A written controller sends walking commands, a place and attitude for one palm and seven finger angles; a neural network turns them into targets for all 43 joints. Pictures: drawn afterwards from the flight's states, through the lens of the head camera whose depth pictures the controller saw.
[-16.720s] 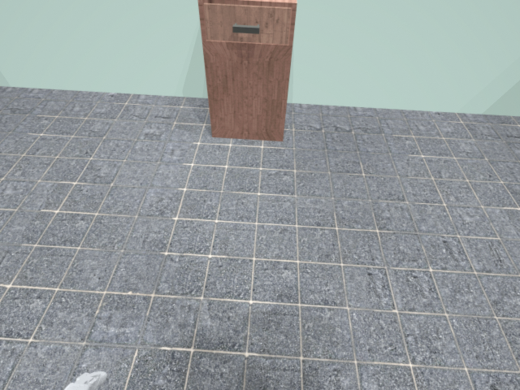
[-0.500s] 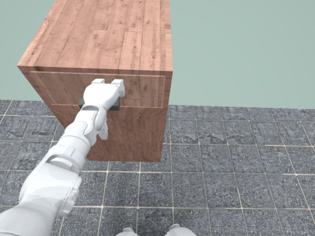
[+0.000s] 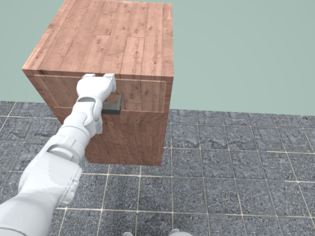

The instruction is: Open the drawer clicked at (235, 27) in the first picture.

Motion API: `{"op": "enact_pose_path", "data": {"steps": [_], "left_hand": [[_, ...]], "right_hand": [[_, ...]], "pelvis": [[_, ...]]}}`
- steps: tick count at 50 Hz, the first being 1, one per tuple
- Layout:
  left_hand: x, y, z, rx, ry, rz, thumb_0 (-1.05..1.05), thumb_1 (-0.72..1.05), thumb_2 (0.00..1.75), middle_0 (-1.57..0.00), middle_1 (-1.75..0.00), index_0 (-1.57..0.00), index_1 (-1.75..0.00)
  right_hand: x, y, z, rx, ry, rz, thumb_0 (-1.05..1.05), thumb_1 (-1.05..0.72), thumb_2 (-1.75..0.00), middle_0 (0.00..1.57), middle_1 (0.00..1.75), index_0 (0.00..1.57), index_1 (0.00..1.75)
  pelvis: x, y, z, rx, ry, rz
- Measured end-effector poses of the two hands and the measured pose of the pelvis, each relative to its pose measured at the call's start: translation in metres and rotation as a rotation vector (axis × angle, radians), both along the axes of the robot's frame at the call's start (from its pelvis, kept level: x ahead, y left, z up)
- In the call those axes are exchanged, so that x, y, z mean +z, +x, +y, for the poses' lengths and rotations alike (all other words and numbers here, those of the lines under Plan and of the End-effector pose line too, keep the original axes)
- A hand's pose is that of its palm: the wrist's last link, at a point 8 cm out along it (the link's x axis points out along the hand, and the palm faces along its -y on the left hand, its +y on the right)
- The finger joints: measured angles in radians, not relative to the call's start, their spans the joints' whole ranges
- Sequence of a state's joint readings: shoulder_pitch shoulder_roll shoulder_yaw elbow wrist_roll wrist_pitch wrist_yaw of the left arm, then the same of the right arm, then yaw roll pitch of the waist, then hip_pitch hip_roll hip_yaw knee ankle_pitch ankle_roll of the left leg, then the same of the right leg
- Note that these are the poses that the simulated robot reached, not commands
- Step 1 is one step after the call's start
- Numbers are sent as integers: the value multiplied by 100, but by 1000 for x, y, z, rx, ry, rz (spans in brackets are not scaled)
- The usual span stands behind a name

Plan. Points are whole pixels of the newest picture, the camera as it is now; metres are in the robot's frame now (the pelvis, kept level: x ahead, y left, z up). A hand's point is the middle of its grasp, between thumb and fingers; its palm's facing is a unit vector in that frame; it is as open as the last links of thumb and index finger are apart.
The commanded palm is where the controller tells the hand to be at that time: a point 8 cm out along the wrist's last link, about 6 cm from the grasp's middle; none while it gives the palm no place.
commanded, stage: move the hooked fingers above the handle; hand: left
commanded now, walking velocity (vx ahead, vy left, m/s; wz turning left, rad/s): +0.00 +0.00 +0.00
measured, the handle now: (102, 102) +0.54 +0.14 -0.05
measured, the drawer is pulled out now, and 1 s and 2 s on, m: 0.00 0.00 0.00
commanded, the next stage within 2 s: lift the fingers back up to retry in 0.14 s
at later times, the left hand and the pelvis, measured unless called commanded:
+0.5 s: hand (111, 99) +0.49 +0.10 +0.03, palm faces -0.07 -0.02 -1.00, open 13.0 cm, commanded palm +0.48 +0.15 +0.07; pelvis -0.01 +0.00 +0.00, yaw -2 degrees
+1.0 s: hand (97, 101) +0.50 +0.15 +0.01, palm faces +0.00 -0.08 -1.00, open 13.6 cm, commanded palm +0.49 +0.15 +0.07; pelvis +0.00 +0.02 -0.01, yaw -1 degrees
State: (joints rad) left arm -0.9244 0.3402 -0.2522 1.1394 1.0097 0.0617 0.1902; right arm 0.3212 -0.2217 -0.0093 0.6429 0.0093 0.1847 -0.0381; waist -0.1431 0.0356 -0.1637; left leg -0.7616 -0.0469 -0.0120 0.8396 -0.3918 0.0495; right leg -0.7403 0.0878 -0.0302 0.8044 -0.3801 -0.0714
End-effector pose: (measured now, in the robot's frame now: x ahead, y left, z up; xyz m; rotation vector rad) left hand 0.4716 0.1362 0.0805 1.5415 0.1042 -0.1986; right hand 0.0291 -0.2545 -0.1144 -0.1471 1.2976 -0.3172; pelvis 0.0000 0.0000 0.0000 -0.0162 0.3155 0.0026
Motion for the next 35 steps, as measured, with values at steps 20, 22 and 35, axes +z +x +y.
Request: {"op": "enact_pose_path", "data": {"steps": [20, 22, 35], "left_hand": [[-13, 1, -29, -17, 18, -283, 0, -49, 30, -42, -128, -43, -133], [-6, 1, -32, 14, 32, -221, 0, -49, 30, -40, -126, -45, -133], [-9, 3, 12, -21, -3, -99, 0, -49, 30, -32, -121, -37, -123]], "right_hand": [[-32, -14, 17, -45, 69, 68, 1, -91, -90, 20, 30, 20, 30], [-25, -14, 21, -61, 75, 46, 1, -91, -90, 20, 30, 20, 30], [2, -54, -13, -68, -81, 37, 1, -91, -90, 20, 30, 20, 30]], "pelvis": [[-13, -8, 7, -32, 6, 58], [-6, -8, 6, -36, 8, 35], [-7, -20, 3, -41, 3, 29]]}}
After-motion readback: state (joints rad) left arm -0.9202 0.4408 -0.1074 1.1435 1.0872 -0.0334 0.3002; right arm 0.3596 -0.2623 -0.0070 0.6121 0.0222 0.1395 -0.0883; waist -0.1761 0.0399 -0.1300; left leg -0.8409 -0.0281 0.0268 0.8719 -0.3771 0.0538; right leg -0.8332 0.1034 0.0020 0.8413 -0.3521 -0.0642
